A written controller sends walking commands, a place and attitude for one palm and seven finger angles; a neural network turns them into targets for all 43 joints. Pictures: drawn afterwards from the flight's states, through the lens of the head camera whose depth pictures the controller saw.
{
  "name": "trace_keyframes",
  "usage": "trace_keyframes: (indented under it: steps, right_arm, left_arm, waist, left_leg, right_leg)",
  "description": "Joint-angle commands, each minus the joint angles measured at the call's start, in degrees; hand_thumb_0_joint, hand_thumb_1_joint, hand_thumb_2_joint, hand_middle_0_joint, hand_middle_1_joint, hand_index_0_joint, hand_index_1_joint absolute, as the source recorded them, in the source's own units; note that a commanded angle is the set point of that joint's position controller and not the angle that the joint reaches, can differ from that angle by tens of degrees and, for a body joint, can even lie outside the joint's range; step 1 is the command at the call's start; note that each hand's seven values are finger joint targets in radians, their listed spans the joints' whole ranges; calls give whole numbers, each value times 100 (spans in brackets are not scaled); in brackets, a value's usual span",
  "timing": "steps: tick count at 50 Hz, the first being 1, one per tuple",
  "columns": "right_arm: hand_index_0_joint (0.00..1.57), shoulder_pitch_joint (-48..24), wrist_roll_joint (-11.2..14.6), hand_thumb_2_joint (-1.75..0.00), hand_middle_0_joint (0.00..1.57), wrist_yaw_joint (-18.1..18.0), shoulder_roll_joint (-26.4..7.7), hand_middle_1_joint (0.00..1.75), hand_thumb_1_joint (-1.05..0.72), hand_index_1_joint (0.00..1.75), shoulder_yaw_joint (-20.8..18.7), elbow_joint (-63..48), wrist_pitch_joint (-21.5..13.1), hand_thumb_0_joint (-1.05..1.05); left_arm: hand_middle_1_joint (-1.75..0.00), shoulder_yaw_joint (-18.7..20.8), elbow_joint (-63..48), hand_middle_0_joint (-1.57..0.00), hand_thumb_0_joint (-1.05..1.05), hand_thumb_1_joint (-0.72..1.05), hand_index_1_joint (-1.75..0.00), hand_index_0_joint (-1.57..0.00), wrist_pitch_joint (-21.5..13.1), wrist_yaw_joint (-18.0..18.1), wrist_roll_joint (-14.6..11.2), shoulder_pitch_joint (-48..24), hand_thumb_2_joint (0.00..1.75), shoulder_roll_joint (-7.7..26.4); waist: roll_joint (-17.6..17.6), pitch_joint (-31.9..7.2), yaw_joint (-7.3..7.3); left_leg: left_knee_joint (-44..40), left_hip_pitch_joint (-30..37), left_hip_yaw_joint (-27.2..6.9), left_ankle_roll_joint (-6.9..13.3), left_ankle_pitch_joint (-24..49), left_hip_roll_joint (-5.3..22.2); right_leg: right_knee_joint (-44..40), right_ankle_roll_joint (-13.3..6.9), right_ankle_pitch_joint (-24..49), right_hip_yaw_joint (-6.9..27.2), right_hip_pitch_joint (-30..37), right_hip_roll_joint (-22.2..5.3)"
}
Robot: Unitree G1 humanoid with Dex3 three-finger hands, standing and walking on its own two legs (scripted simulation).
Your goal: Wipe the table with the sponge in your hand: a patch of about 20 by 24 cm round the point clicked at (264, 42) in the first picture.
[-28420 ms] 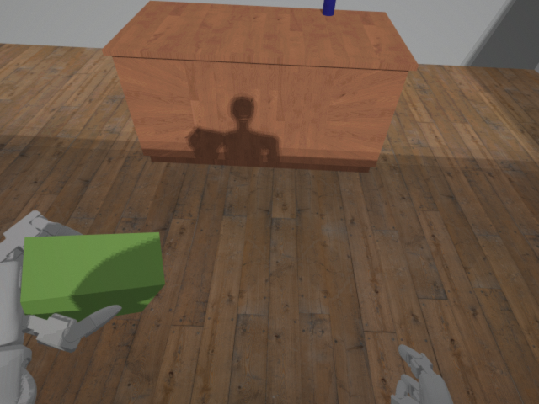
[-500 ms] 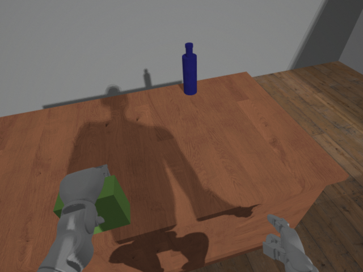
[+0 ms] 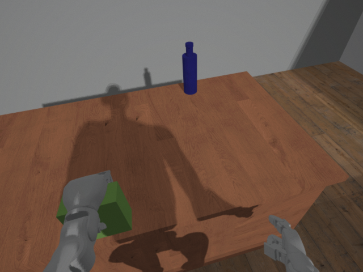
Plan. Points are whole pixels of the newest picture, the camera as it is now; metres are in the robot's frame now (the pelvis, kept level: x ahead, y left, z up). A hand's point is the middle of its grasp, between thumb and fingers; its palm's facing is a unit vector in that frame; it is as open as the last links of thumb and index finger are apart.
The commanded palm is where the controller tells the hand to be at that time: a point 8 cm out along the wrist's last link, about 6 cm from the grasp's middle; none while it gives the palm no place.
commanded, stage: lower the sponge onto the table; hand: left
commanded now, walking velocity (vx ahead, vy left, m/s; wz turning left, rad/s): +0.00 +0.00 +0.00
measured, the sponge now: (101, 217) +0.23 +0.25 -0.04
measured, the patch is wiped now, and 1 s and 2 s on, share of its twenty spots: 0.00 0.15 0.25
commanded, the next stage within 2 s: wipe forward along the first lane in 0.54 s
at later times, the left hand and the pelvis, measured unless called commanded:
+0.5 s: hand (96, 204) +0.25 +0.26 -0.01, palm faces -0.08 -0.10 -0.99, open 10.1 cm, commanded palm +0.23 +0.25 +0.06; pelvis +0.00 +0.00 +0.00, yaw +0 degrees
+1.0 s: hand (97, 190) +0.29 +0.28 -0.01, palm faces -0.11 -0.05 -0.99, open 10.1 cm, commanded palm +0.27 +0.27 +0.04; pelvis -0.01 +0.00 -0.01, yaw +1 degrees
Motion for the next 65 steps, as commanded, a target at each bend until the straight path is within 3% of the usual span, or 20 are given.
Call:
trace_keyframes:
  steps: [1,9,12,14,15,19,21,24,26,29,31,39,41,53,54,55,59,62,64,65]
  right_arm:
    - [20,-1163,55,-90,20,-49,-644,30,-90,30,-167,-1013,-299,0]
    - [20,-961,14,-90,20,-83,-729,30,-90,30,-220,-962,-309,0]
    - [20,-912,23,-90,20,-41,-672,30,-90,30,-250,-1017,-346,0]
    - [20,-888,13,-90,20,-41,-738,30,-90,30,-278,-968,-315,0]
    - [20,-872,34,-90,20,-35,-678,30,-90,30,-276,-1065,-331,0]
    - [20,-856,48,-90,20,-40,-754,30,-90,30,-288,-960,-287,0]
    - [20,-868,81,-90,20,-36,-690,30,-90,30,-276,-1015,-298,0]
    - [20,-821,75,-90,20,-67,-763,30,-90,30,-294,-953,-262,0]
    - [20,-824,89,-90,20,-56,-697,30,-90,30,-276,-1031,-269,0]
    - [20,-776,87,-90,20,-65,-748,30,-90,30,-291,-963,-240,0]
    - [20,-763,103,-90,20,-51,-698,30,-90,30,-273,-1036,-245,0]
    - [20,-600,111,-90,20,-148,-802,30,-90,30,-262,-874,-128,0]
    - [20,-527,144,-90,20,-159,-739,30,-90,30,-254,-896,-123,0]
    - [20,-98,163,-90,20,-188,-844,30,-90,30,-293,-904,0,0]
    - [20,-49,158,-90,20,-197,-896,30,-90,30,-316,-846,12,0]
    - [20,-8,172,-90,20,-201,-850,30,-90,30,-308,-893,15,0]
    - [20,137,174,-90,20,-192,-940,30,-90,30,-343,-802,39,0]
    - [20,229,189,-90,20,-193,-921,30,-90,30,-327,-811,50,0]
    - [20,310,184,-90,20,-187,-991,30,-90,30,-370,-746,67,0]
    - [20,331,183,-90,20,-183,-939,30,-90,30,-363,-802,70,0]
  left_arm:
    - [-160,541,-1007,-120,0,10,-160,-120,57,284,179,-1686,130,914]
    - [-160,868,-727,-120,0,10,-160,-120,-154,264,174,-1708,130,1254]
    - [-160,510,-713,-120,0,10,-160,-120,-224,314,203,-1667,130,822]
    - [-160,955,-647,-120,0,10,-160,-120,-219,394,190,-1492,130,1252]
    - [-160,598,-787,-120,0,10,-160,-120,-232,401,143,-1489,130,818]
    - [-160,872,-470,-120,0,10,-160,-120,-131,486,132,-1446,130,1122]
    - [-160,463,-460,-120,0,10,-160,-120,-104,478,155,-1601,130,721]
    - [-160,807,-296,-120,0,10,-160,-120,-61,501,127,-1539,130,1074]
    - [-160,467,-279,-120,0,10,-160,-120,-63,470,132,-1483,130,694]
    - [-160,642,-50,-120,0,10,-160,-120,-52,483,141,-1564,130,883]
    - [-160,350,-26,-120,0,10,-160,-120,-55,451,142,-1528,130,563]
    - [-160,693,686,-120,0,10,-160,-120,-42,486,231,-2339,130,1053]
    - [-160,374,908,-120,0,10,-160,-120,-57,449,239,-2577,130,722]
    - [-160,538,1986,-120,0,10,-160,-120,-276,428,250,-3042,130,949]
    - [-160,791,2086,-120,0,10,-160,-120,-287,467,252,-3082,130,1219]
    - [-160,508,2071,-120,0,10,-160,-120,-317,463,229,-3210,130,928]
    - [-160,844,2507,-120,0,10,-160,-120,-350,517,235,-3095,130,1267]
    - [-160,596,2731,-120,0,10,-160,-120,-370,507,232,-3351,130,1069]
    - [-160,970,2872,-120,0,10,-160,-120,-397,553,271,-3395,130,1474]
    - [-160,655,2755,-120,0,10,-160,-120,-443,543,255,-3517,130,1159]
  waist:
    - [-231,-1035,-50]
    - [-230,-1213,-44]
    - [-299,-1202,-115]
    - [-233,-1275,-3]
    - [-243,-1382,-75]
    - [-397,-1113,-74]
    - [-461,-1136,-134]
    - [-359,-1170,-74]
    - [-406,-1170,-120]
    - [-485,-1021,-126]
    - [-495,-1057,-149]
    - [-584,-985,-251]
    - [-612,-1072,-321]
    - [-778,-1194,-436]
    - [-722,-1232,-415]
    - [-623,-1309,-480]
    - [-744,-1399,-431]
    - [-921,-1297,-566]
    - [-828,-1372,-504]
    - [-682,-1501,-563]
  left_leg:
    - [-215,460,-498,79,791,-96]
    - [-98,399,-518,86,857,-131]
    - [-28,396,-502,91,954,-86]
    - [-41,363,-550,66,949,-98]
    - [-15,341,-477,93,986,-80]
    - [-18,209,-544,61,819,-85]
    - [-9,207,-515,88,720,-82]
    - [-7,175,-511,75,697,-90]
    - [21,138,-494,85,717,-88]
    - [30,77,-524,81,563,-85]
    - [57,48,-506,93,554,-92]
    - [125,-196,-485,85,215,-129]
    - [174,-219,-434,109,189,-129]
    - [424,-768,-388,110,77,-138]
    - [420,-803,-419,100,27,-137]
    - [456,-792,-361,118,23,-123]
    - [556,-1007,-368,101,113,-134]
    - [605,-1169,-328,129,-11,-113]
    - [639,-1187,-366,120,56,-113]
    - [676,-1156,-313,130,106,-106]
  right_leg:
    - [-479,-236,594,654,69,-99]
    - [-406,-255,824,761,94,-76]
    - [-308,-230,938,618,-60,-95]
    - [-313,-266,906,728,24,-65]
    - [-218,-225,1032,591,73,-91]
    - [-288,-241,850,708,-93,-68]
    - [-254,-207,690,569,-185,-83]
    - [-251,-236,705,652,-137,-63]
    - [-181,-209,728,527,-170,-81]
    - [-250,-225,501,617,-323,-53]
    - [-185,-209,515,518,-340,-68]
    - [-185,-206,210,593,-584,-53]
    - [-116,-175,207,458,-650,-73]
    - [67,-133,298,420,-862,-97]
    - [67,-153,197,474,-873,-72]
    - [105,-128,213,381,-896,-96]
    - [184,-144,479,487,-848,-90]
    - [184,-83,377,424,-979,-122]
    - [230,-128,439,481,-981,-93]
    - [281,-102,529,389,-963,-122]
